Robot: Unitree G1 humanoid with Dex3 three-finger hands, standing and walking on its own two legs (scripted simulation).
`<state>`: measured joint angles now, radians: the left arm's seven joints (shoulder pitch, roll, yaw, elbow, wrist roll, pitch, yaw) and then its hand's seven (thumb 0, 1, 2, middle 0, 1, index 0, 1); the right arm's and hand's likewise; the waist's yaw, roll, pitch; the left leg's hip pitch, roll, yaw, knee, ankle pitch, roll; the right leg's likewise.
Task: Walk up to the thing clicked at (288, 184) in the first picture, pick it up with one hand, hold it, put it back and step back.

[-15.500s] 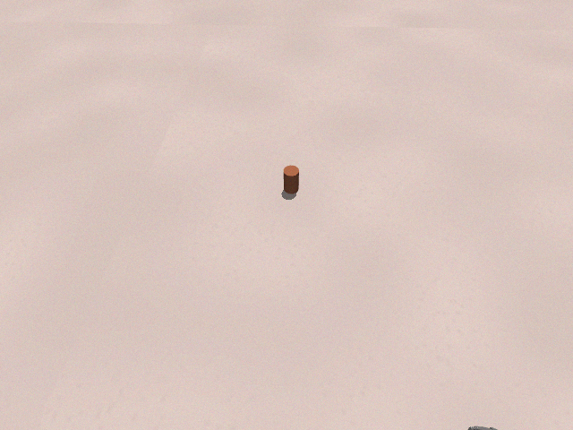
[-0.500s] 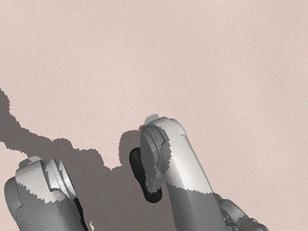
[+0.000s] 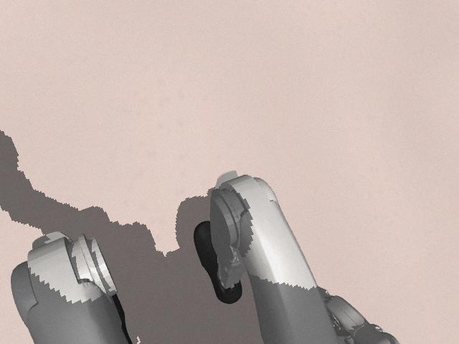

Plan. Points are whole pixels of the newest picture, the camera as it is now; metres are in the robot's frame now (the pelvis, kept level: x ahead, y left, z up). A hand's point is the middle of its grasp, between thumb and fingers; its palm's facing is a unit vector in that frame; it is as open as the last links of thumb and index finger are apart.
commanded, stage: close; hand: left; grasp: from above
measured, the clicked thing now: out of the picture +0.48 +0.32 -0.25
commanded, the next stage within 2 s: settle in 0.62 s
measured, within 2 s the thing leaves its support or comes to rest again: leaves its support in 1.12 s
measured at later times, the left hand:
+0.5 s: hand out of the picture +0.47 +0.33 -0.21, palm faces -0.45 -0.11 -0.89, open 11.5 cm
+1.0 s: hand out of the picture +0.47 +0.33 -0.20, palm faces -0.43 -0.10 -0.90, open 10.9 cm
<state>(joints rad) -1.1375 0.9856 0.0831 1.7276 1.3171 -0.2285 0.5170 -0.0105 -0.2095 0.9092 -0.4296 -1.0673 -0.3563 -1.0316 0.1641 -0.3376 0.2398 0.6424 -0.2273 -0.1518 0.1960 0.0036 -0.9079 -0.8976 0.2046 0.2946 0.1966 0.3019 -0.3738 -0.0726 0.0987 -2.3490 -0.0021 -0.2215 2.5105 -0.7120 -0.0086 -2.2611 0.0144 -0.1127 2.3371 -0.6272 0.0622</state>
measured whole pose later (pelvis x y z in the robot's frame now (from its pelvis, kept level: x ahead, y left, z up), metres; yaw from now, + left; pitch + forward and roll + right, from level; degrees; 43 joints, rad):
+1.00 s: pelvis +0.00 +0.00 +0.00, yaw +0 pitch +31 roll -13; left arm -1.10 0.97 0.12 1.64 1.31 -0.21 0.49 -0.01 -0.20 0.95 -0.55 -1.08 -0.41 -1.05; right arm 0.19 -0.35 0.22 0.63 -0.23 -0.15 0.20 0.00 -0.93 -0.90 0.20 0.29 0.20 0.30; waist -0.36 -0.06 0.11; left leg -2.35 -0.01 -0.22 2.50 -0.71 -0.02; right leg -2.26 0.01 -0.12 2.33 -0.62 0.06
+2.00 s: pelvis +0.00 +0.00 +0.07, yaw +6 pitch +36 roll -8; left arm -0.95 0.73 0.04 1.21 1.16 -0.13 0.13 0.04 -0.05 0.77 -0.71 -1.00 -0.48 -0.86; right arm 0.24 -0.28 0.05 0.65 -0.07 0.05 0.11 0.01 -0.94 -0.91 0.20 0.29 0.20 0.30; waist -0.24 0.05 -0.10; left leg -2.22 -0.01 -0.11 2.25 -0.66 0.01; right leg -2.16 -0.02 -0.04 2.15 -0.62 0.05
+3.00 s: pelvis +0.04 +0.00 +0.36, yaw +10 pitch +17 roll -2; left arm -0.40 0.43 -0.16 0.87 0.99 0.00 0.12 0.01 -0.03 0.73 -0.72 -0.98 -0.48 -0.86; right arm 0.25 -0.24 -0.02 0.72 0.04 0.02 -0.06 0.01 -0.92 -0.90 0.21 0.30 0.20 0.30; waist -0.08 0.04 -0.15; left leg -1.02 0.04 -0.02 1.22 -0.50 -0.01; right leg -1.01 -0.01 0.00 1.17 -0.46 0.03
